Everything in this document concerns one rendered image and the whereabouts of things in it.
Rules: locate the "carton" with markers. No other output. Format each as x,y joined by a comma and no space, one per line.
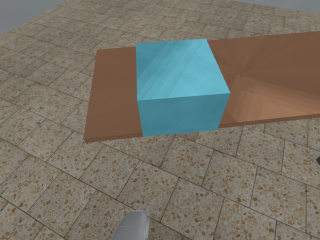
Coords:
180,88

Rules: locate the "left robot thigh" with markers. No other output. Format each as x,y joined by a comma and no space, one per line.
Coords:
134,226

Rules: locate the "table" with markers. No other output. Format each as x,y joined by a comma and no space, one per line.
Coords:
271,78

